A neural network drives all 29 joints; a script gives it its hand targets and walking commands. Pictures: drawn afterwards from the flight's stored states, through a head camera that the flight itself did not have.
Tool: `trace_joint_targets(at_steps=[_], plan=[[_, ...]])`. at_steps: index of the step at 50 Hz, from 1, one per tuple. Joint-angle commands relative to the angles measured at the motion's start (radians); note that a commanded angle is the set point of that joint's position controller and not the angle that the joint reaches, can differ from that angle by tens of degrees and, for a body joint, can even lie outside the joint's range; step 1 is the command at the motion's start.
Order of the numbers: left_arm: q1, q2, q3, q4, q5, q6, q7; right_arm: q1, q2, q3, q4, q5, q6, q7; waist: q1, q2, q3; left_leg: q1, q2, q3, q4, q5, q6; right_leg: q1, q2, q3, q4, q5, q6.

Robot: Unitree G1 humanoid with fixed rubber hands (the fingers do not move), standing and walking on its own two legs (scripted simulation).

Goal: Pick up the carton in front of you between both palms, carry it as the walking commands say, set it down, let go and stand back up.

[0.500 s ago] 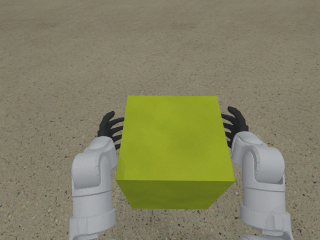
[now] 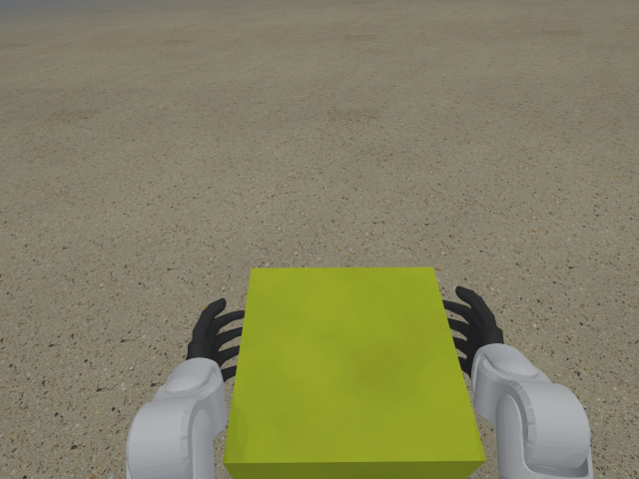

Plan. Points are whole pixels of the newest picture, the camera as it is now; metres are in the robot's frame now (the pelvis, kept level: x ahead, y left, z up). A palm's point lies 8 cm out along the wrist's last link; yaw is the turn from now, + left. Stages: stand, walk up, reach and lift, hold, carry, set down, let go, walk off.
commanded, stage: carry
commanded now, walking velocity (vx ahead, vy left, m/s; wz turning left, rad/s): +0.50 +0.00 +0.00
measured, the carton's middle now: (341, 396) +0.24 +0.00 +0.03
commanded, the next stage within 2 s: none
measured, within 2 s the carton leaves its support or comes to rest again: neither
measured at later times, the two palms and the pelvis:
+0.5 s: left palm (230, 200) +0.55 +0.17 +0.12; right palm (409, 188) +0.55 -0.13 +0.12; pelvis +0.31 +0.02 +0.01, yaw -1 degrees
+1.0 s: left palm (257, 118) +0.88 +0.16 +0.12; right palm (385, 111) +0.88 -0.14 +0.12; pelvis +0.65 +0.01 +0.01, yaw +0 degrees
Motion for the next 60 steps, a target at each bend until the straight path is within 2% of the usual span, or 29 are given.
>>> trace_joint_targets(at_steps=[1, 2, 4, 5, 6, 8, 13, 22, 24, 25, 26, 27, 28, 29, 31, 33, 37, 41, 47, 49, 50, 51, 52, 53, 54, 56, 57, 58, 60], plan=[[-0.415, -0.763, -0.63, -0.033, -0.307, 0.011, -0.182, -0.388, 0.77, 0.668, -0.081, 0.305, 0.03, 0.171, 0.029, -0.306, -0.291, -0.644, -0.07, 0.022, 0.701, 0.229, -0.021, 0.78, -0.405, 0.707, -0.202, -0.339, -0.175], [-0.384, -0.799, -0.635, -0.018, -0.318, 0.011, -0.186, -0.409, 0.773, 0.674, -0.08, 0.314, 0.032, 0.174, 0.024, -0.287, -0.25, -0.733, -0.064, -0.094, 0.842, 0.037, 0.008, 0.711, -0.411, 0.78, -0.271, -0.196, -0.196], [-0.415, -0.871, -0.653, -0.036, -0.329, -0.002, -0.198, -0.417, 0.854, 0.698, -0.057, 0.328, 0.018, 0.183, 0.02, -0.123, -0.229, -0.731, 0.035, -0.139, 0.864, 0.123, 0.051, 0.584, -0.355, 0.555, -0.24, -0.049, -0.152], [-0.431, -0.899, -0.663, -0.04, -0.334, -0.012, -0.203, -0.412, 0.887, 0.703, -0.045, 0.327, 0.007, 0.187, 0.014, -0.061, -0.204, -0.704, 0.071, -0.15, 0.795, 0.179, 0.052, 0.499, -0.33, 0.47, -0.265, -0.071, -0.119], [-0.44, -0.915, -0.672, -0.042, -0.338, -0.021, -0.207, -0.402, 0.911, 0.707, -0.037, 0.322, -0.003, 0.19, 0.011, -0.076, -0.195, -0.664, 0.083, -0.143, 0.729, 0.22, 0.048, 0.438, -0.307, 0.396, -0.295, -0.132, -0.088], [-0.422, -0.92, -0.681, -0.042, -0.341, -0.034, -0.217, -0.371, 0.932, 0.71, -0.022, 0.301, -0.021, 0.188, 0.013, -0.119, -0.178, -0.637, 0.077, -0.096, 0.623, 0.27, 0.03, 0.391, -0.272, 0.298, -0.334, -0.191, -0.073], [-0.403, -0.851, -0.677, -0.06, -0.341, -0.042, -0.222, -0.358, 0.891, 0.711, -0.042, 0.283, -0.036, 0.169, 0.013, -0.142, -0.092, -0.714, 0.071, -0.024, 0.324, 0.396, -0.016, 0.437, -0.241, 0.203, -0.397, -0.159, -0.087], [-0.367, -0.729, -0.626, -0.076, -0.312, 0.015, -0.18, -0.361, 0.765, 0.683, -0.088, 0.308, 0.028, 0.147, 0.022, -0.179, 0.016, -0.658, 0.021, 0.064, 0.055, 0.489, 0.026, 0.56, -0.227, 0.102, -0.307, 0.175, -0.056], [-0.383, -0.725, -0.634, -0.084, -0.318, 0.025, -0.176, -0.36, 0.758, 0.668, -0.081, 0.311, 0.037, 0.147, 0.012, -0.181, -0.034, -0.477, -0.025, 0.123, 0.019, 0.437, 0.045, 0.544, -0.212, 0.052, -0.158, 0.37, -0.03], [-0.391, -0.725, -0.641, -0.091, -0.321, 0.03, -0.175, -0.346, 0.756, 0.657, -0.067, 0.309, 0.039, 0.148, -0.004, -0.143, -0.094, -0.293, -0.072, 0.164, -0.01, 0.393, 0.047, 0.49, -0.171, -0.003, 0.012, 0.428, -0.002], [-0.399, -0.72, -0.642, -0.093, -0.322, 0.034, -0.174, -0.329, 0.755, 0.644, -0.056, 0.303, 0.041, 0.15, -0.026, -0.071, -0.177, -0.059, 0.006, 0.057, -0.009, 0.331, 0.053, 0.341, -0.14, -0.005, 0.223, 0.267, 0.025], [-0.412, -0.732, -0.66, -0.12, -0.332, 0.039, -0.173, -0.339, 0.747, 0.631, -0.037, 0.299, 0.034, 0.154, -0.03, 0.201, -0.284, 0.192, 0.302, -0.438, -0.105, 0.144, 0.192, 0.027, -0.035, 0.019, 0.56, 0.001, 0.079], [-0.428, -0.743, -0.669, -0.116, -0.338, 0.038, -0.179, -0.316, 0.787, 0.639, -0.019, 0.305, 0.03, 0.159, -0.02, 0.304, -0.275, 0.229, 0.381, -0.661, -0.227, 0.29, 0.241, -0.162, 0.047, 0.118, 0.742, -0.398, 0.075], [-0.437, -0.794, -0.687, -0.099, -0.341, 0.028, -0.186, -0.331, 0.821, 0.647, -0.044, 0.316, 0.022, 0.166, -0.017, 0.225, -0.258, 0.183, 0.355, -0.54, -0.202, 0.439, 0.233, -0.196, -0.022, 0.209, 0.842, -0.394, 0.049], [-0.434, -0.886, -0.699, -0.076, -0.34, 0.001, -0.202, -0.361, 0.911, 0.676, -0.055, 0.326, -0.003, 0.182, -0.013, 0.032, -0.238, 0.05, 0.311, -0.351, -0.173, 0.547, 0.176, -0.18, -0.1, 0.229, 0.78, -0.295, 0.023], [-0.417, -0.935, -0.711, -0.059, -0.329, -0.026, -0.205, -0.385, 0.947, 0.703, -0.062, 0.34, -0.026, 0.194, -0.005, 0.057, -0.225, -0.056, 0.264, -0.231, -0.228, 0.445, 0.125, -0.111, -0.113, 0.2, 0.657, -0.209, 0.028], [-0.363, -0.931, -0.711, -0.054, -0.292, -0.06, -0.192, -0.347, 0.922, 0.717, -0.068, 0.348, -0.05, 0.209, -0.008, 0.107, -0.162, -0.075, 0.232, -0.126, -0.307, 0.374, 0.139, -0.146, -0.108, 0.137, 0.453, -0.116, 0.057], [-0.361, -0.881, -0.711, -0.102, -0.294, -0.056, -0.179, -0.329, 0.858, 0.712, -0.103, 0.343, -0.048, 0.204, -0.013, 0.099, -0.084, -0.034, 0.194, -0.053, -0.312, 0.477, 0.142, -0.179, -0.094, 0.084, 0.226, -0.02, 0.072], [-0.356, -0.761, -0.684, -0.131, -0.31, -0.004, -0.168, -0.297, 0.748, 0.668, -0.108, 0.31, -0.003, 0.17, -0.015, 0.131, 0.017, 0.004, 0.193, 0.011, -0.268, 0.629, 0.12, -0.1, -0.06, 0.028, 0.026, 0.043, 0.031], [-0.352, -0.734, -0.664, -0.124, -0.315, 0.011, -0.167, -0.314, 0.729, 0.665, -0.113, 0.307, 0.013, 0.161, -0.003, 0.132, -0.02, 0.0, 0.184, 0.052, -0.143, 0.788, 0.094, 0.049, -0.023, -0.012, -0.001, -0.004, 0.013], [-0.341, -0.726, -0.653, -0.115, -0.316, 0.016, -0.167, -0.325, 0.722, 0.666, -0.119, 0.307, 0.021, 0.158, 0.015, 0.101, -0.066, -0.043, 0.149, 0.104, 0.004, 0.849, 0.067, 0.208, 0.024, -0.058, -0.035, -0.044, 0.011], [-0.335, -0.72, -0.64, -0.107, -0.316, 0.02, -0.169, -0.33, 0.711, 0.666, -0.121, 0.309, 0.028, 0.154, 0.032, 0.035, -0.138, -0.172, 0.108, 0.113, 0.209, 0.758, 0.04, 0.432, -0.003, -0.006, -0.026, -0.116, 0.01], [-0.342, -0.698, -0.625, -0.098, -0.31, 0.022, -0.171, -0.341, 0.714, 0.676, -0.136, 0.311, 0.037, 0.151, 0.038, -0.191, -0.236, -0.441, 0.023, 0.088, 0.52, 0.511, -0.012, 0.664, -0.281, 0.421, -0.114, -0.283, -0.089], [-0.335, -0.723, -0.629, -0.072, -0.321, 0.019, -0.175, -0.351, 0.719, 0.682, -0.149, 0.313, 0.043, 0.153, 0.034, -0.391, -0.266, -0.662, -0.096, 0.008, 0.752, 0.067, -0.029, 0.755, -0.411, 0.767, -0.283, -0.225, -0.182], [-0.344, -0.764, -0.638, -0.092, -0.334, 0.017, -0.184, -0.368, 0.766, 0.701, -0.134, 0.323, 0.038, 0.157, 0.024, -0.301, -0.246, -0.72, -0.027, -0.1, 0.872, 0.037, 0.007, 0.726, -0.411, 0.675, -0.267, -0.066, -0.175], [-0.384, -0.866, -0.663, -0.105, -0.347, -0.004, -0.201, -0.388, 0.865, 0.723, -0.121, 0.332, 0.019, 0.174, 0.02, -0.123, -0.226, -0.715, 0.056, -0.135, 0.839, 0.142, 0.046, 0.597, -0.346, 0.469, -0.221, 0.098, -0.117], [-0.406, -0.897, -0.674, -0.109, -0.351, -0.014, -0.207, -0.386, 0.902, 0.73, -0.111, 0.332, 0.007, 0.179, 0.015, -0.095, -0.219, -0.687, 0.082, -0.145, 0.759, 0.2, 0.047, 0.545, -0.322, 0.395, -0.246, 0.071, -0.085], [-0.411, -0.914, -0.681, -0.111, -0.355, -0.023, -0.213, -0.384, 0.925, 0.734, -0.106, 0.326, -0.004, 0.181, 0.015, -0.109, -0.22, -0.655, 0.076, -0.123, 0.714, 0.238, 0.043, 0.516, -0.303, 0.34, -0.267, 0.033, -0.065], [-0.394, -0.915, -0.687, -0.115, -0.356, -0.035, -0.224, -0.349, 0.942, 0.737, -0.09, 0.306, -0.023, 0.179, 0.017, -0.142, -0.21, -0.652, 0.069, -0.088, 0.626, 0.282, 0.029, 0.497, -0.281, 0.27, -0.302, -0.021, -0.062]])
